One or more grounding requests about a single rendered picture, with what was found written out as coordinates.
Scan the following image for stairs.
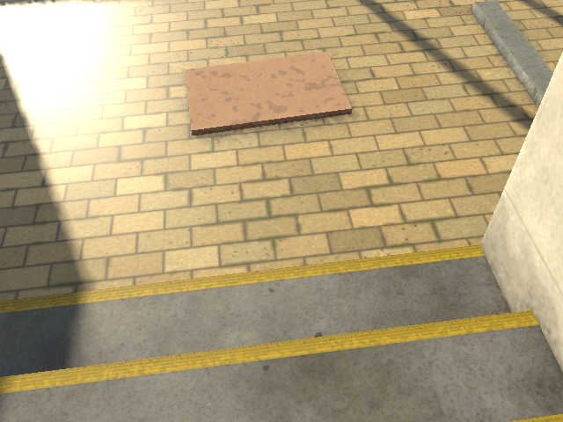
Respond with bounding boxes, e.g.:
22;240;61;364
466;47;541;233
0;245;563;422

